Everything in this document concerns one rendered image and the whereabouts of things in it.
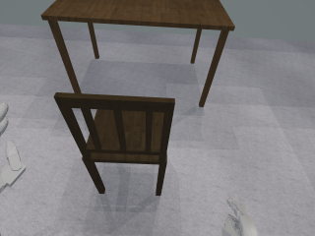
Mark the robot left hand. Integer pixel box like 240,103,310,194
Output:
0,102,27,193

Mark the chair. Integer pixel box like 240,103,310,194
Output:
53,92,175,196

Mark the robot right hand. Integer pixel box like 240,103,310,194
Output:
221,197,259,236

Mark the table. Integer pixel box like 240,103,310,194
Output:
41,0,235,107

